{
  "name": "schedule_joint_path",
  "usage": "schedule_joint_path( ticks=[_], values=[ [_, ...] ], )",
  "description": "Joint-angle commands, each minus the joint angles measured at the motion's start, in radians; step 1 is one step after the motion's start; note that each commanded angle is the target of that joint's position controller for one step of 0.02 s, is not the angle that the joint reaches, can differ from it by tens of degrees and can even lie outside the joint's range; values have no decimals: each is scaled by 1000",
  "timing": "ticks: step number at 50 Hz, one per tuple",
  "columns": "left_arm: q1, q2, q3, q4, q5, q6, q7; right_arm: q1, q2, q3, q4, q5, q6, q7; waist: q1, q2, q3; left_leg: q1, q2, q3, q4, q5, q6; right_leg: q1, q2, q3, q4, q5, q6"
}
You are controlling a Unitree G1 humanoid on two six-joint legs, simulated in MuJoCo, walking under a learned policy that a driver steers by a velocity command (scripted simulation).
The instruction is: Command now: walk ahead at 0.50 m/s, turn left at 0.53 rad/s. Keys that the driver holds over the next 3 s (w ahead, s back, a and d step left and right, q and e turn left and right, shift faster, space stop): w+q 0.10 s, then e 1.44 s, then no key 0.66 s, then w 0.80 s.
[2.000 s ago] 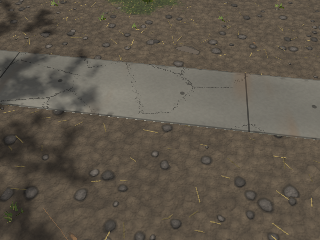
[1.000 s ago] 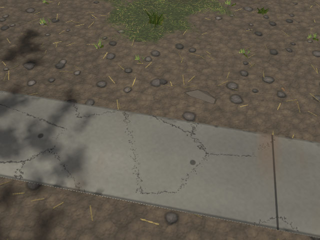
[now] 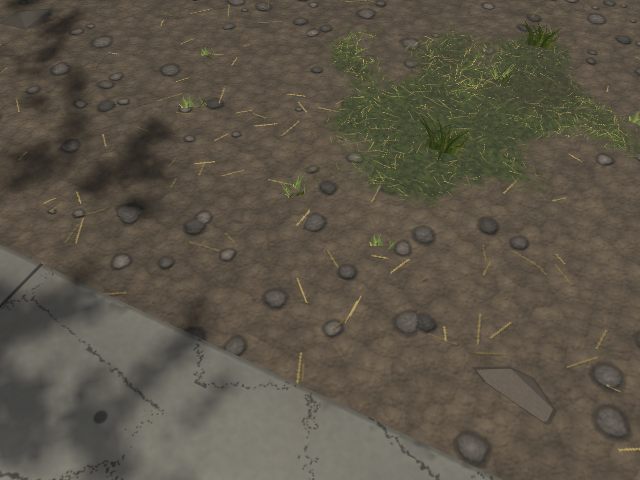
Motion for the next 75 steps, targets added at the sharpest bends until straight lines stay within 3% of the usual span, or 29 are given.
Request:
schedule_joint_path(
  ticks=[1, 2, 3, 4, 5, 7, 11, 15, 24, 25, 26, 27, 28, 29, 31, 35, 45, 46, 47, 48, 49, 52, 59, 67, 68, 69, 70, 72, 75],
  values=[
    [-47, 159, 22, -97, 17, -11, 7, 378, -293, -108, 21, 3, 4, -32, -211, 80, -237, 652, 94, -259, -73, 5, 131, -390, -131, 30, 708, 702, -52],
    [11, 35, -15, -147, 21, -50, -12, 323, -341, -105, -11, 2, -7, -31, -97, 257, -344, 910, 314, -866, -253, -143, 331, -778, 105, 206, 1034, -102, -3],
    [-99, 119, 1, -168, -20, -94, -29, 354, -262, -79, -11, -10, -14, -27, -160, 134, -359, 922, 309, -867, -323, -153, 290, -887, 58, 383, 1078, -85, -37],
    [-158, 131, 3, -190, -43, -111, -35, 319, -204, -66, -13, -13, -24, -29, -150, 97, -242, 826, 274, -700, -311, -94, 243, -936, 10, 372, 1033, -5, -65],
    [-166, 125, 5, -181, -27, -114, -29, 243, -170, -55, -28, -7, -32, -26, -97, -10, -149, 659, 224, -570, -315, 13, 203, -888, -38, 366, 929, 73, -70],
    [-116, 142, 21, -149, 0, -80, -19, 130, -111, -30, -62, -27, -36, -33, -27, -3, -96, 435, 193, -400, -332, 354, 167, -728, -94, 346, 829, 130, -51],
    [-93, 90, 13, -134, 12, -35, -12, 153, -140, -28, -26, -34, -45, -52, -2, 22, -72, 320, 139, -189, -349, 717, 125, -670, -81, 297, 653, 249, -11],
    [-196, 68, -3, -156, 6, -32, -25, 164, -145, -20, -1, -39, -36, -74, -51, 50, -84, 354, 90, -67, -359, 671, 36, -615, -45, 272, 346, 535, -29],
    [-150, 140, 19, -198, 11, -34, -80, 101, -178, -28, 3, -18, 29, -119, -7, 62, -93, 559, 172, -67, -53, 784, 12, -587, 55, 223, 146, 358, -107],
    [-59, 184, 36, -186, 16, -37, -77, 107, -183, -28, -7, -18, 33, -124, 37, 14, -146, 501, 112, -31, 120, 718, -40, -430, 47, 272, 62, 585, -152],
    [5, 263, 54, -196, 28, -34, -62, 109, -166, -20, -44, -45, 24, -118, 38, -139, -238, 289, -3, 10, 418, 296, -105, -200, -126, 521, 81, 1019, -249],
    [-5, 279, 50, -213, 44, -18, -49, 170, -95, 0, -64, -52, 15, -100, -14, -347, -354, -48, -196, -74, 738, -558, -172, 65, -346, 897, 48, 1198, -483],
    [-42, 217, 35, -237, 31, -9, -45, 185, -151, -6, -41, -36, 8, -80, 6, -189, -411, -73, -113, -226, 810, -527, -150, 32, -318, 874, 18, 1007, -454],
    [-115, 184, 29, -270, 19, 0, -37, 126, -162, -10, -55, -11, 13, -76, 0, -113, -309, -110, -77, -214, 811, -466, -151, -61, -269, 765, 10, 842, -401],
    [-181, 154, 18, -292, -3, 22, -27, 79, -168, -21, -58, -32, 38, -95, -29, 12, -156, -86, -17, -182, 626, -376, -157, -299, -191, 662, -53, 574, -316],
    [-171, 202, 39, -315, 17, 50, -9, 105, -116, -9, -61, -26, 48, -108, -47, -126, -150, 48, -52, -140, 332, -297, -186, -404, -98, 616, -86, 472, -283],
    [-197, 196, 46, -368, -7, 93, 12, 162, -150, -27, -53, -13, 10, -86, -66, -183, -154, 282, -59, -140, -176, -94, -146, -423, -36, 727, -8, 250, -184],
    [-175, 164, 36, -374, -6, 95, 14, 200, -203, -42, -49, -27, 8, -87, -65, -115, -164, 389, 66, -230, -247, -84, -102, -511, 15, 677, 87, 156, -137],
    [-143, 107, 24, -397, -5, 90, 8, 174, -297, -62, -62, -54, 20, -95, -9, 170, -139, 461, 292, -473, -295, 35, 23, -708, 178, 482, 319, -67, -77],
    [-163, 172, 43, -412, 6, 72, 0, 148, -274, -58, -81, -87, 20, -91, -26, 281, -122, 381, 410, -630, -340, 123, 141, -784, 166, 424, 561, -152, -35],
    [-142, 230, 63, -387, 3, 70, -4, 90, -219, -43, -114, -80, 15, -97, -11, 176, -114, 360, 372, -544, -321, 139, 130, -765, 127, 450, 699, -85, -22],
    [-88, 180, 58, -342, 2, 102, 1, 34, -161, -23, -133, -35, 19, -106, -3, 103, -71, 362, 241, -309, -278, 179, 46, -785, 108, 406, 864, 53, 26],
    [-223, 117, 24, -444, -8, 101, -22, 147, -226, -46, -123, -37, 45, -118, -91, 167, -93, 504, 270, -183, -273, 271, 90, -744, 24, 304, 579, 85, 67],
    [-131, 132, 45, -441, -10, 116, -52, 99, -248, -63, -123, 10, 41, -87, -29, 163, -107, 399, 278, -62, -130, 236, 4, -380, 66, 188, 77, 269, -58],
    [-87, 168, 60, -429, -8, 114, -42, 156, -211, -54, -100, 2, 37, -82, -22, 77, -129, 301, 235, 2, -16, 130, -67, -229, 55, 248, -5, 417, -95],
    [-46, 284, 87, -443, -5, 109, -25, 147, -144, -31, -131, -48, 35, -77, -30, -201, -151, 22, 125, 92, 292, -286, -167, -31, -189, 581, -9, 787, -185],
    [-67, 328, 85, -466, 28, 89, -30, 81, -142, -27, -183, -56, 30, -83, -13, -322, -171, -168, 2, -19, 516, -582, -211, -68, -371, 800, 5, 962, -402],
    [-102, 248, 61, -449, 28, 56, -35, 28, -207, -47, -181, -23, 33, -89, 0, -177, -144, -174, 33, -132, 625, -462, -193, -137, -261, 652, -17, 793, -351],
    [-196, 209, 43, -459, -1, 65, -18, 69, -206, -54, -156, -40, 41, -101, -51, -141, -121, -105, 22, -133, 559, -294, -202, -241, -164, 571, -17, 731, -270]
  ],
)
